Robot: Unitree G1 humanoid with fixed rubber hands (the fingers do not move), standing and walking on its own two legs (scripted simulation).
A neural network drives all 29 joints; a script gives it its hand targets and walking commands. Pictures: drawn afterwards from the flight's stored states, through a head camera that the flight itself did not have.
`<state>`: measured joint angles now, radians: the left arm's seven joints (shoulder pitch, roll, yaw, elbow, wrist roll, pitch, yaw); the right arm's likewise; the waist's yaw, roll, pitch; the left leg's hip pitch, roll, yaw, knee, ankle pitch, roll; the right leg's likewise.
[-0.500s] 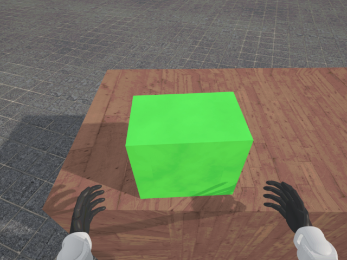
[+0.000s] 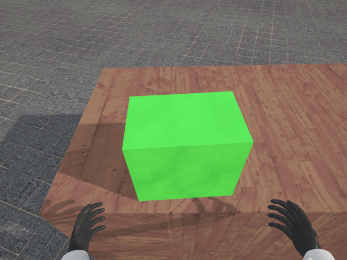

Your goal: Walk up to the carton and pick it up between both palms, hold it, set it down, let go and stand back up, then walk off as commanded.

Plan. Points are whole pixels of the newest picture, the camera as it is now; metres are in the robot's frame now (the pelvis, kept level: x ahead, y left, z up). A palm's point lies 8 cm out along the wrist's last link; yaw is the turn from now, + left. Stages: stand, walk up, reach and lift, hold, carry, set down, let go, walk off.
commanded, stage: set down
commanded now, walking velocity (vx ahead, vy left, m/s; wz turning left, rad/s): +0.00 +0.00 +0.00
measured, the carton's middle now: (183, 148) +0.43 +0.01 +0.01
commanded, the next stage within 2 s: let go in 1.12 s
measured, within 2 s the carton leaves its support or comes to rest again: neither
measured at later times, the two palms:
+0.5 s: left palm (80, 252) +0.18 +0.24 -0.03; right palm (300, 245) +0.19 -0.24 -0.02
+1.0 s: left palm (82, 256) +0.17 +0.24 -0.05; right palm (290, 254) +0.18 -0.23 -0.05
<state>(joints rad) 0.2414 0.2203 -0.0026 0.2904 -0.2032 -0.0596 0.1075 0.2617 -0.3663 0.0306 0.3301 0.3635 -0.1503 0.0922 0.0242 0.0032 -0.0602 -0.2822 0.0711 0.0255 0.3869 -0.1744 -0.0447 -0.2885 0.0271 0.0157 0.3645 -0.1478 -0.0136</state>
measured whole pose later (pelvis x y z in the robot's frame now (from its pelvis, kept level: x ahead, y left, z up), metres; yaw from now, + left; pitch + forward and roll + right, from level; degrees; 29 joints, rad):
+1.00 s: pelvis +0.01 +0.00 +0.00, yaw +0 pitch +3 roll +0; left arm 0.29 0.24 0.00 0.30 -0.12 0.06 0.01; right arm 0.28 -0.27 0.03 0.45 0.19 -0.18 0.05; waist 0.02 0.00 0.03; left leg -0.23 0.07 0.03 0.39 -0.20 -0.04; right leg -0.24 0.02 0.02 0.36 -0.17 -0.01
